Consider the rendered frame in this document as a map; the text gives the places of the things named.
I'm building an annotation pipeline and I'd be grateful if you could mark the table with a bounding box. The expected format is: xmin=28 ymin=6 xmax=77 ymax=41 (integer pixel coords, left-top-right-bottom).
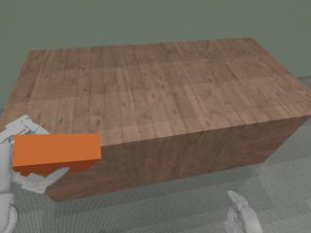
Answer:
xmin=0 ymin=37 xmax=311 ymax=203

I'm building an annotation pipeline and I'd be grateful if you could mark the left robot forearm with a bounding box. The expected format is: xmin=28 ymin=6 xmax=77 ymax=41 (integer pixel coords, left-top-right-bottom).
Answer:
xmin=0 ymin=191 xmax=19 ymax=233

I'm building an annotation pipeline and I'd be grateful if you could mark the right robot hand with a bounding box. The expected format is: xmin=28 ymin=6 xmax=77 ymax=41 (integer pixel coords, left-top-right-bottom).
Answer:
xmin=225 ymin=190 xmax=263 ymax=233

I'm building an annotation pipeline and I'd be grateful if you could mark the sponge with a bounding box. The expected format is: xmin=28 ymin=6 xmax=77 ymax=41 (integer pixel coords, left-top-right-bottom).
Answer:
xmin=12 ymin=133 xmax=102 ymax=177

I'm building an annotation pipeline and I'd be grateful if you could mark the left robot hand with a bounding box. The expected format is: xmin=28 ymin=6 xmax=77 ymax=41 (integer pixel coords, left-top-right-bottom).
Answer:
xmin=0 ymin=115 xmax=70 ymax=195

